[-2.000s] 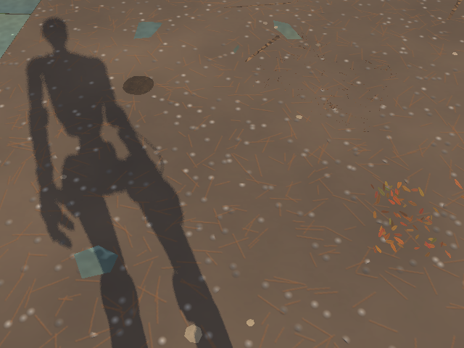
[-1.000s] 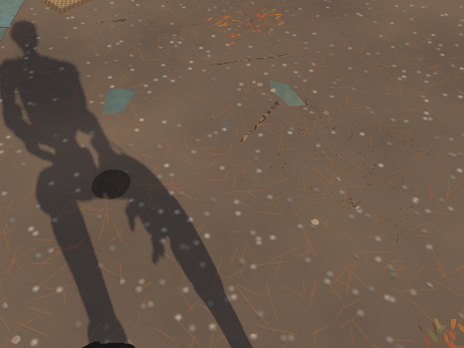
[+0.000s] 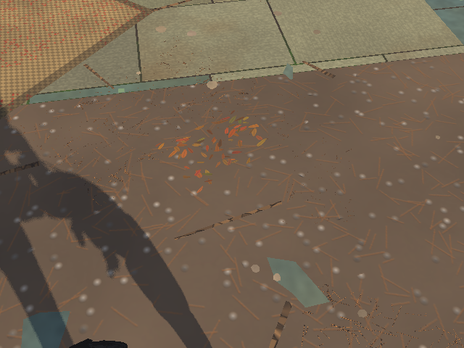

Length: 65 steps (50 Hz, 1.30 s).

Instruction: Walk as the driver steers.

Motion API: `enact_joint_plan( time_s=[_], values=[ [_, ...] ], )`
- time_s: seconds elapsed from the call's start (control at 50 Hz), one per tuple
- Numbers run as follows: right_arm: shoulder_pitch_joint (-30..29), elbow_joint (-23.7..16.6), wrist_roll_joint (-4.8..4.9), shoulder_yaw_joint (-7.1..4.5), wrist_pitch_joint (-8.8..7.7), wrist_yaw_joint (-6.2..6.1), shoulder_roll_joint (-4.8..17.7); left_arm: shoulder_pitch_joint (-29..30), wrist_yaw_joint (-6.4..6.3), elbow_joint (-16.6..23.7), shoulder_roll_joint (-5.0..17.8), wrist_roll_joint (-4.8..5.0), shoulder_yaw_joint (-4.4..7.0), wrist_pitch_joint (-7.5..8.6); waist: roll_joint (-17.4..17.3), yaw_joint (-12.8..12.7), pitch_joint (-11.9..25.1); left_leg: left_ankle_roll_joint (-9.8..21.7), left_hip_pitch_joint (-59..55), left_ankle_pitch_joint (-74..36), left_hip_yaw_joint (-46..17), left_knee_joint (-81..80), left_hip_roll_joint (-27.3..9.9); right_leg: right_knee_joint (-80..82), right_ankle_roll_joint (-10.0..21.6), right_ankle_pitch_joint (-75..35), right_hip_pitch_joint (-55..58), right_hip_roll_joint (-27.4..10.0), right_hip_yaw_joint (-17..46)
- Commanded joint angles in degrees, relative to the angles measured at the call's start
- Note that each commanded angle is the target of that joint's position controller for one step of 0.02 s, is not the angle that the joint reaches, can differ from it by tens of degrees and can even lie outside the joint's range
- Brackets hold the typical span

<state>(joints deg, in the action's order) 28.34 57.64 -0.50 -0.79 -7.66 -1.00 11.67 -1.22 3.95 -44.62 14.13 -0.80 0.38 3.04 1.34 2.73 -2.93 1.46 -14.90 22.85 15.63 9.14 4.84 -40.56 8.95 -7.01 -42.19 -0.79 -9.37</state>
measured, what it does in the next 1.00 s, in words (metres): walks ahead: right foot, then left foot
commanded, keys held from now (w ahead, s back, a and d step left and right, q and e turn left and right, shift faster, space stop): w+e+shift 0.20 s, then w+shift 0.22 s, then shift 0.16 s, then q+shift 0.42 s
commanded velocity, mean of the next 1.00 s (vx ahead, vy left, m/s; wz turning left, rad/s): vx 0.64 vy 0.00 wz -0.15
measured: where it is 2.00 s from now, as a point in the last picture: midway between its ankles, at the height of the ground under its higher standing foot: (220, 214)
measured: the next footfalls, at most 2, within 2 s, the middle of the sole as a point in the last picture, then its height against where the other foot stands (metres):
right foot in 0.06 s outside the picture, level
left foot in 0.50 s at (213, 263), level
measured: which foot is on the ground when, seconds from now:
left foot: down 0.00-0.06, up 0.08-0.48, down 0.50-0.90, up 0.92-1.00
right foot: up 0.00-0.04, down 0.06-0.48, up 0.50-0.88, down 0.90-1.00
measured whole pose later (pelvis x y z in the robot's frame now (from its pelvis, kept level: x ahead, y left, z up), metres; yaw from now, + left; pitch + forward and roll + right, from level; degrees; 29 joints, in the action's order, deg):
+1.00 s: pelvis +0.73 -0.08 +0.01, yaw -5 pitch +3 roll +0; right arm 16.4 42.3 1.7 -4.4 -0.4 -1.7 19.0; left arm 0.1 -1.2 -38.4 13.6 -1.2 1.0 1.9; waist -1.4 4.2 -1.7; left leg -2.6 26.3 31.6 -4.5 62.2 2.9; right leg -27.9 0.3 5.0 -26.1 0.8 2.1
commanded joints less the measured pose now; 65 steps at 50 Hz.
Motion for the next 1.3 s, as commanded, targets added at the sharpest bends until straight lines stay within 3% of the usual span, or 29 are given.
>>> enact_joint_plan(
  time_s=[0.02, 0.06, 0.08, 0.1, 0.12, 0.14, 0.16, 0.2, 0.26, 0.38, 0.42, 0.46, 0.5, 0.52, 0.54, 0.56, 0.6, 0.64, 0.72, 0.78, 0.88, 0.9, 0.92, 0.94, 0.98, 1.04, 1.14, 1.24, 1.3],
  values=[
    [-4.89, -5.37, -0.39, -2.88, 0.81, -2.8, 14.37, -13.58, -0.17, -0.84, 7.3, -0.34, 2.08, -0.08, -8.63, -12.01, 5.4, -3.55, 11.25, -91.17, -0.34, 21.44, -16.39, 1.62, 2.62, 3.85, 26.46, 7.63, -3.55],
    [-13.44, -7.9, -1.36, -4.26, 2.74, -2.42, 16.6, -36.53, -1.88, -7.2, 12.33, 0.24, 5.43, -0.6, -5.27, -23.58, 12.71, -2.17, 23.65, -70.62, -1.63, 61.27, -14.07, 6.48, 8.62, 10.59, 48.45, 4.62, 5.68],
    [-16.75, -10.57, -2.29, -2.64, 1.88, -0.71, 8.98, -31.48, -2.95, -7.89, 13.92, 1.63, 6.46, -1.28, 9.88, -17.1, 7.49, -1.48, 44.68, -1.57, -4.52, 82.51, -2.49, 3.62, 9.7, 6.28, 54.85, -0.23, 15.0],
    [-10.72, -16.83, -0.66, -1.13, 0.79, -0.25, 5.3, -26.26, -2.81, -5.55, 19.16, -0.26, 7.14, -1.61, 11.72, -8.11, 15.14, -3.39, 62.43, 7.43, -15.28, 93.62, -1.59, 9.33, 21.4, 9.03, 65.38, -9.97, 41.7],
    [-13.13, -18.71, -0.89, -0.33, -0.73, 0.22, 6.82, -24.88, -3.44, -3.66, 16.47, -0.86, 7.2, -1.8, 4.44, -9.63, 16.11, -2.24, 68.72, 4.18, -21.63, 89.32, -3.52, 23.79, 22.83, 29.85, 65.11, -14.93, 56.32],
    [-15.49, -18.29, -1.22, -0.57, -1.42, 0.69, 9.16, -22.99, -3.98, -4.12, 11.18, -0.92, 6.17, -1.66, -5.37, -7.06, 6.13, -1.45, 68.0, -0.68, -22.07, 80.75, -6.9, 29.18, 18.59, 34.63, 53.71, -13.89, 53.81],
    [-17.0, -18.46, -2.16, -0.72, -0.96, 0.82, 9.07, -20.75, -4.03, -4.43, 9.6, -0.56, 5.66, -1.27, -8.51, -3.76, 1.78, -1.83, 63.59, -1.85, -21.43, 75.07, -8.63, 30.03, 15.28, 30.83, 43.78, -10.9, 48.09],
    [-16.15, -18.5, -4.17, -0.15, 1.9, 1.03, 8.41, -18.67, -4.44, -3.42, 9.03, 0.13, 5.04, 0.62, -9.26, 0.05, -1.69, -4.14, 56.18, -1.36, -21.11, 67.61, -11.39, 30.27, 13.7, 22.58, 29.73, -6.25, 40.79],
    [-22.3, -21.76, -3.78, 0.87, 3.61, 2.01, 6.64, -18.83, -4.11, -2.97, 10.11, 0.48, 5.02, 2.82, -6.66, -0.73, -3.71, -5.47, 49.04, -10.16, -16.42, 49.87, -13.35, 33.15, 11.21, 13.77, 18.94, -0.67, 30.26],
    [-34.1, -25.22, -1.23, 1.51, 2.94, 2.67, 5.85, -27.62, -2.86, -5.2, 10.31, 1.31, 5.26, 3.76, 0.46, -9.74, -1.8, -0.08, 43.42, -33.74, -12.08, 23.81, -8.84, 32.65, 4.36, -9.89, 35.13, -1.4, 24.47],
    [-33.62, -25.64, -1.44, 0.61, 2.67, 2.25, 7.89, -27.47, -3.52, -5.52, 11.6, 0.58, 5.33, 3.63, 1.8, -8.76, 0.43, 1.79, 41.9, -29.03, -11.62, 19.71, -6.12, 27.05, 2.81, -24.27, 43.7, -3.14, 23.62],
    [-21.72, -22.35, -1.96, -1.08, 1.79, 1.32, 11.43, -27.03, -4.36, -6.06, 14.02, -0.28, 5.66, 3.32, 3.63, -3.01, 7.04, 3.49, 31.77, -23.55, -11.93, 18.39, -2.27, 11.35, -0.18, -41.2, 49.02, -3.79, 23.36],
    [-0.91, -17.03, -3.14, -2.58, 0.87, -0.21, 16.1, -22.57, -4.74, -3.79, 10.21, -0.08, 4.71, 3.44, 0.89, 6.47, 17.72, 5.41, 6.06, -38.18, -20.34, 21.85, -14.11, -17.24, -2.78, -18.51, 33.99, 1.21, 19.93],
    [1.5, -15.03, -4.65, -4.16, 0.94, 0.83, 20.79, -34.42, -4.9, -3.83, 1.84, 4.29, 2.82, 3.1, -20.89, 0.87, 28.48, 18.41, -15.88, -65.45, -48.86, 24.29, -36.03, -44.72, -7.12, 39.85, 10.81, 11.4, 14.66],
    [1.96, -15.89, -2.01, -4.32, 1.79, 1.83, 16.88, -31.1, -5.73, -5.02, 8.35, 1.67, 3.36, 2.61, -8.31, 3.43, 32.42, 17.7, -13.26, -61.77, -51.99, 21.9, -31.48, -46.93, -5.77, 36.51, 8.21, 8.33, 17.84],
    [-4.29, -16.77, 0.71, -2.8, 0.54, 1.67, 10.23, -21.89, -4.57, -2.98, 7.04, 2.9, 2.69, 2.27, -10.93, 5.65, 23.42, 15.52, -9.1, -54.49, -41.75, 18.17, -26.96, -45.55, -7.09, 37.26, 2.49, 4.72, 21.98],
    [-11.25, -15.58, 1.72, -2.25, 0.0, 1.87, 9.17, -10.5, -4.2, 1.21, 8.52, 2.04, 2.88, 1.83, -2.45, 2.46, 9.62, 13.16, 8.18, -52.12, -33.27, 12.4, -21.23, -39.52, -7.84, 33.91, 0.75, 1.03, 15.96],
    [-11.77, -13.69, 0.96, -1.54, -0.31, 2.26, 7.83, -12.97, -3.66, 3.1, 5.57, 0.86, 2.42, 1.71, -4.12, -3.35, 6.68, 13.21, 17.95, -56.46, -31.61, 8.32, -18.83, -32.39, -8.01, 30.6, 5.69, -1.35, 14.45],
    [-16.33, -14.72, 1.36, -4.06, 1.16, 1.22, 15.17, -10.06, -4.23, 5.33, 3.22, 0.64, 0.91, 1.66, -4.5, -5.64, 6.11, 12.61, 32.02, -60.55, -23.81, 6.51, -13.35, -7.54, -10.69, 20.35, 16.02, 1.0, 11.5],
    [-13.25, -14.56, 2.63, -5.2, 2.72, 0.21, 16.79, -4.08, -4.37, 6.73, 5.44, 0.61, 1.38, 0.74, -7.14, -3.8, 8.33, 9.12, 32.89, -49.28, -24.37, 8.69, -11.15, 4.12, -11.39, 7.77, 22.19, 4.39, 12.41],
    [-13.89, -16.54, 2.83, -5.3, 5.16, -1.37, 13.88, -3.66, -4.77, 7.61, 8.99, 0.04, 3.15, 0.85, -8.04, -5.72, 8.2, 4.0, 31.34, -27.85, -32.87, 19.73, -8.81, 17.47, -9.33, 2.07, 28.77, 2.3, 16.13],
    [-13.33, -17.8, 2.15, -4.48, 5.38, -1.25, 10.66, -7.01, -5.09, 7.15, 10.58, -0.85, 3.64, 1.24, -4.24, -6.18, 11.52, 1.67, 35.47, -18.68, -30.94, 29.22, -4.96, 18.82, -6.52, -7.33, 37.12, -3.98, 19.12],
    [-8.15, -18.47, 0.53, -3.32, 5.33, -0.92, 6.18, -10.1, -5.82, 7.36, 12.41, -1.74, 3.8, 0.68, 8.18, -4.4, 16.71, -1.49, 47.27, 12.76, -24.2, 44.45, 1.25, 13.63, -0.55, -34.46, 50.48, -18.07, 29.83],
    [2.21, -18.56, 2.11, -3.14, 5.34, -0.27, 8.26, -9.44, -5.28, 7.79, 11.1, -1.77, 3.63, -0.34, 17.38, -0.19, 26.65, -2.45, 51.01, 20.09, -23.26, 55.95, -1.16, 14.26, 7.74, -30.66, 54.31, -29.06, 42.44],
    [-4.19, -17.88, 2.46, -5.46, 7.68, -0.83, 14.99, -4.42, -5.61, 9.37, 6.23, 0.16, 3.07, -1.27, 7.08, -2.02, 16.5, -5.8, 56.48, 10.42, -20.4, 64.53, -6.17, 18.62, 6.01, -6.0, 45.06, -20.92, 32.98],
    [-7.34, -19.57, 1.87, -5.88, 10.59, -1.64, 13.09, 0.82, -6.08, 9.05, 7.3, -0.97, 3.54, -1.94, 6.22, 0.06, 8.94, -7.33, 51.59, 2.28, -18.3, 65.12, -8.85, 23.91, 3.9, 4.37, 28.94, -15.16, 21.35],
    [-12.3, -23.52, 1.72, -4.69, 10.69, -0.44, 9.02, 0.08, -7.02, 7.63, 8.85, -0.43, 4.93, -1.76, 6.2, -0.96, 10.92, -5.83, 46.68, -3.59, -16.37, 51.11, -11.08, 24.52, 4.66, 1.24, 29.89, -16.69, 12.47],
    [-13.95, -24.68, 1.8, -5.57, 11.57, 1.75, 11.14, -0.61, -5.92, 6.33, 11.92, 1.1, 6.64, -1.9, 8.03, -1.1, 11.09, -1.91, 36.07, -6.16, -11.88, 35.37, -9.49, 21.92, 1.02, 6.6, 30.17, -18.94, 6.38],
    [-8.48, -22.61, 0.94, -7.5, 11.9, 1.2, 13.66, -3.92, -5.09, 4.03, 8.28, 2.18, 6.31, -2.53, -0.29, 0.95, 8.2, 3.71, 24.28, -15.26, -14.54, 19.14, -6.78, 6.78, -7.44, 21.42, 22.1, -13.72, 0.17]
  ],
)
